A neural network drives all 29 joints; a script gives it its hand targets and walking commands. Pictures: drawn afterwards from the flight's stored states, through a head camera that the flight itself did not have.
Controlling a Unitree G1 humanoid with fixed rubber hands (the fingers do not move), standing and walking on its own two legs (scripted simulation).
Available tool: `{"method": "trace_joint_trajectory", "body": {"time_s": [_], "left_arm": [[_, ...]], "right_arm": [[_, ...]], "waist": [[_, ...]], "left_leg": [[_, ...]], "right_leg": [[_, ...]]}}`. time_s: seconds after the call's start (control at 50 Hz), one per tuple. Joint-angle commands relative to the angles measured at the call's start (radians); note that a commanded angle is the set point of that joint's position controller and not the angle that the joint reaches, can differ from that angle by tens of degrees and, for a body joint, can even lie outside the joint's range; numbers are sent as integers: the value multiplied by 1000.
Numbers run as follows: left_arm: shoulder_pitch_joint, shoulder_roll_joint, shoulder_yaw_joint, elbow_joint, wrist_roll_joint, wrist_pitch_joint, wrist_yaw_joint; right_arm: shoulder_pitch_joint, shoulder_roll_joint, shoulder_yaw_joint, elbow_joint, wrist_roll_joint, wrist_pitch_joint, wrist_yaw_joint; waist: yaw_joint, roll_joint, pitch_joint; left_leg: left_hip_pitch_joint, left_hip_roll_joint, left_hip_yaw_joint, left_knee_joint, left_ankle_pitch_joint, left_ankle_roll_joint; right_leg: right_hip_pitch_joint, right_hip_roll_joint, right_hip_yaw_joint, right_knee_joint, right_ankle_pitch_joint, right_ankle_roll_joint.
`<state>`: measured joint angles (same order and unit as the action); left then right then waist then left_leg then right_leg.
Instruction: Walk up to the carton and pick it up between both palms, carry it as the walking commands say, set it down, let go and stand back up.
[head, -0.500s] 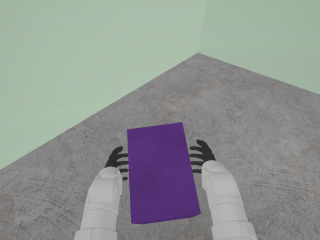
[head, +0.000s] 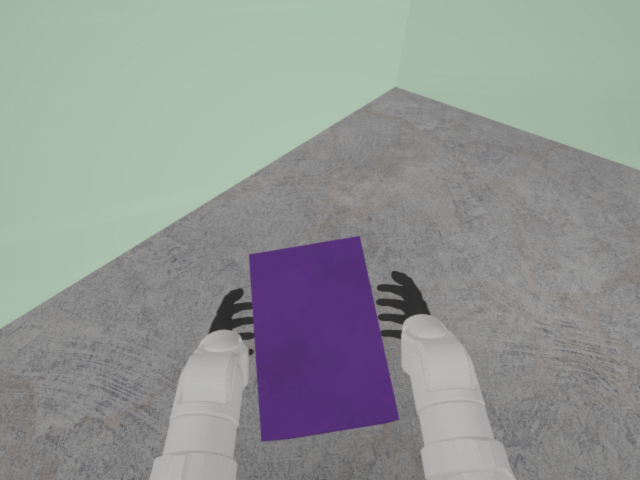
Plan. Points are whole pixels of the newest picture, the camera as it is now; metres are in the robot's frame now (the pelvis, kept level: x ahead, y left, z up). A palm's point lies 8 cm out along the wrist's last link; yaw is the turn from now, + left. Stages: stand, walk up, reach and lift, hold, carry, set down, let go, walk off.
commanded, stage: carry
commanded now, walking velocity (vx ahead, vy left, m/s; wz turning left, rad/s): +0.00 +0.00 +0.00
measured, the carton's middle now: (322, 344) +0.35 +0.00 -0.06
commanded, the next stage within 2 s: hold in 1.38 s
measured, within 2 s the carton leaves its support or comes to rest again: neither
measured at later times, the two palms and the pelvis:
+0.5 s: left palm (225, 332) +0.32 +0.13 +0.03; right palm (414, 317) +0.33 -0.12 +0.05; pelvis +0.02 +0.00 +0.00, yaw -1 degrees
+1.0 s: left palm (231, 322) +0.33 +0.12 +0.04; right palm (421, 311) +0.33 -0.13 +0.05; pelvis +0.03 +0.00 +0.00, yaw -1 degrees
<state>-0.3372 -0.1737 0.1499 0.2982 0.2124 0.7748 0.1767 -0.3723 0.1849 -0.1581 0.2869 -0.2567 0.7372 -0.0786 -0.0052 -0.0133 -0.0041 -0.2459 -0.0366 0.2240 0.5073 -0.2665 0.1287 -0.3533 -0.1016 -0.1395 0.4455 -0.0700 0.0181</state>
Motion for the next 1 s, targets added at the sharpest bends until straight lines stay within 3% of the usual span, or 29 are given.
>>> {"method": "trace_joint_trajectory", "body": {"time_s": [0.0,0.04,0.06,0.1,0.14,0.16,0.22,0.3,0.38,0.44,0.46,0.48,0.52,0.54,0.56,0.58,0.6,0.64,0.66,0.7,0.72,0.74,0.76,0.8,0.84,0.86,0.9,0.92,0.98], "left_arm": [[-547,-1158,-612,-116,-286,-75,-385],[-492,-1149,-596,-88,-272,-62,-383],[-607,-1158,-631,-162,-300,-77,-385],[-557,-1145,-605,-100,-281,-70,-385],[-577,-1144,-619,-146,-286,-77,-382],[-591,-1157,-628,-152,-284,-81,-380],[-552,-1138,-623,-154,-283,-76,-381],[-541,-1128,-612,-128,-276,-68,-377],[-587,-1130,-641,-199,-304,-78,-379],[-564,-1145,-634,-159,-296,-71,-379],[-549,-1132,-625,-157,-293,-69,-377],[-544,-1150,-638,-158,-292,-69,-376],[-548,-1143,-646,-175,-294,-69,-374],[-535,-1126,-634,-168,-303,-67,-378],[-580,-1135,-650,-208,-315,-75,-379],[-559,-1122,-627,-178,-298,-65,-378],[-527,-1135,-627,-130,-288,-60,-377],[-519,-1152,-622,-123,-292,-61,-383],[-565,-1132,-621,-165,-293,-67,-378],[-521,-1135,-616,-164,-288,-66,-374],[-504,-1127,-600,-121,-275,-61,-373],[-559,-1128,-637,-188,-293,-65,-372],[-537,-1122,-622,-170,-290,-58,-375],[-509,-1120,-601,-131,-276,-55,-372],[-577,-1126,-644,-242,-301,-69,-364],[-576,-1111,-637,-234,-291,-67,-363],[-525,-1096,-622,-197,-285,-53,-361],[-510,-1095,-618,-170,-269,-50,-358],[-471,-1081,-604,-166,-264,-50,-356]], "right_arm": [[-474,1152,599,-60,327,-42,279],[-459,1136,585,-57,320,-34,275],[-428,1148,563,-15,309,-35,278],[-438,1137,565,-12,308,-34,281],[-435,1145,565,-4,311,-35,285],[-461,1138,572,-41,321,-44,287],[-409,1133,567,-10,308,-34,281],[-429,1125,572,-22,316,-31,277],[-412,1136,576,-18,317,-32,276],[-439,1130,580,-51,321,-35,275],[-437,1125,588,-55,327,-32,277],[-430,1130,576,-55,323,-38,280],[-446,1129,595,-70,336,-37,281],[-402,1126,584,-44,322,-31,271],[-419,1144,599,-50,333,-31,275],[-406,1133,574,-29,311,-24,270],[-403,1124,569,-32,309,-24,271],[-508,1130,618,-114,345,-39,274],[-460,1133,596,-55,331,-27,273],[-454,1144,613,-80,341,-29,269],[-439,1117,592,-60,330,-25,272],[-415,1133,575,-46,321,-26,273],[-422,1128,586,-59,330,-24,270],[-439,1119,587,-60,325,-22,270],[-405,1138,581,-58,326,-23,273],[-429,1125,581,-69,320,-24,265],[-395,1121,580,-53,322,-14,263],[-408,1097,568,-59,314,-17,263],[-404,1080,579,-83,315,-19,259]], "waist": [[-3,0,-406],[2,9,-411],[-8,46,-387],[-7,8,-402],[-9,28,-410],[-9,75,-406],[-7,41,-425],[-1,53,-397],[-10,22,-434],[-4,54,-419],[-3,18,-409],[-6,73,-422],[-6,65,-416],[-3,24,-412],[-4,33,-418],[-4,-20,-421],[-2,24,-420],[1,23,-402],[2,2,-418],[3,-22,-434],[-4,15,-398],[-4,45,-415],[0,35,-393],[-5,13,-399],[-5,51,-402],[1,14,-412],[-2,14,-417],[-4,59,-408],[-4,12,-410]], "left_leg": [[102,236,-246,-158,212,-60],[113,230,-225,-146,200,-53],[87,223,-227,-151,205,-50],[75,226,-225,-160,176,-50],[107,236,-221,-138,328,-52],[132,238,-232,-150,365,-59],[123,231,-206,-107,417,-47],[108,231,-223,-144,277,-59],[152,235,-204,-112,466,-61],[160,235,-214,-116,410,-59],[141,240,-224,-128,403,-61],[171,250,-220,-126,448,-62],[201,256,-222,-118,568,-67],[154,247,-210,-114,426,-56],[169,239,-211,-120,438,-68],[143,228,-188,-100,389,-56],[153,227,-200,-117,382,-66],[130,228,-210,-128,326,-61],[127,213,-195,-121,301,-58],[144,215,-192,-106,300,-61],[133,221,-204,-127,345,-72],[164,235,-215,-135,384,-73],[111,229,-206,-144,276,-60],[116,220,-206,-147,225,-56],[137,228,-195,-126,347,-66],[136,217,-189,-112,331,-63],[134,218,-189,-118,289,-61],[165,233,-206,-130,360,-67],[147,241,-211,-132,393,-60]], "right_leg": [[140,-60,102,-20,-56,-57],[146,-63,104,-41,-37,-54],[138,-61,108,-32,-38,-51],[150,-61,106,-19,-52,-58],[142,-51,94,-13,-39,-54],[107,-44,95,-3,-66,-54],[159,-39,84,-13,-2,-55],[135,-63,108,-25,-46,-62],[148,-37,76,1,-5,-53],[135,-58,100,-7,-20,-55],[132,-54,99,-11,-37,-55],[122,-50,98,-2,-51,-60],[106,-40,84,12,-47,-51],[138,-43,97,-17,-31,-48],[139,-50,91,-10,-15,-55],[173,-47,90,-23,22,-55],[144,-59,95,-20,5,-59],[164,-59,102,-25,-9,-61],[172,-68,106,-32,17,-57],[189,-73,113,-42,45,-61],[158,-72,106,-14,5,-63],[139,-63,102,-18,-17,-63],[153,-57,99,-36,-28,-58],[161,-61,108,-30,-31,-59],[147,-69,119,-39,20,-66],[156,-77,113,-52,36,-55],[166,-78,115,-45,18,-57],[136,-77,111,-34,-1,-57],[146,-65,96,-20,-39,-50]]}}
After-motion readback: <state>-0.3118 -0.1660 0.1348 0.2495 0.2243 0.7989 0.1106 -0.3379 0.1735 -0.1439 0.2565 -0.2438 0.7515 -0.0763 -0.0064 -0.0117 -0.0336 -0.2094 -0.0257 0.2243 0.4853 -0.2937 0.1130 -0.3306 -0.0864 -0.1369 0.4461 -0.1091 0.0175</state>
